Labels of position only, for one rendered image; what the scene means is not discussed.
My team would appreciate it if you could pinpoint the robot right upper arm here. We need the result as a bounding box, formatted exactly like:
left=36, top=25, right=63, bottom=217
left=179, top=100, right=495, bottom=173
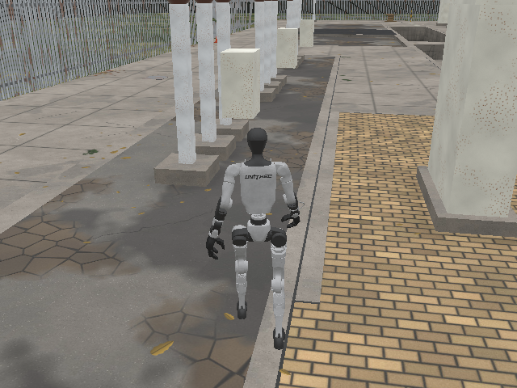
left=274, top=162, right=296, bottom=205

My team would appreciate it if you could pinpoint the robot left hand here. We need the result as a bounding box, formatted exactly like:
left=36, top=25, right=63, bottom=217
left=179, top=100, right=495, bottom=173
left=206, top=236, right=225, bottom=259

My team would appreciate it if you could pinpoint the robot right hand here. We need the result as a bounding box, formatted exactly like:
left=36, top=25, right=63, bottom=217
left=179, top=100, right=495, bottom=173
left=281, top=214, right=300, bottom=228

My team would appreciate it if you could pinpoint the robot left forearm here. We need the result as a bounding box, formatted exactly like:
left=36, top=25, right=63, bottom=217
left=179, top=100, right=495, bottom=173
left=208, top=197, right=227, bottom=238

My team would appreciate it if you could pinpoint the robot right forearm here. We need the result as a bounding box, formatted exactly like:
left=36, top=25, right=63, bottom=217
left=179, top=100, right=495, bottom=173
left=287, top=192, right=300, bottom=218

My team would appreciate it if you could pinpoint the robot left upper arm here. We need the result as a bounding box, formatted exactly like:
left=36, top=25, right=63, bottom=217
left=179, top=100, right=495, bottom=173
left=220, top=163, right=241, bottom=209

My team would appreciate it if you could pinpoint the right robot foot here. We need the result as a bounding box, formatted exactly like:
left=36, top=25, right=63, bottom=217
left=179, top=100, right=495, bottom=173
left=273, top=328, right=285, bottom=350

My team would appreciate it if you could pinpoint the robot torso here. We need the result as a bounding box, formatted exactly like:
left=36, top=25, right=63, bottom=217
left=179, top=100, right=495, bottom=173
left=239, top=158, right=277, bottom=243

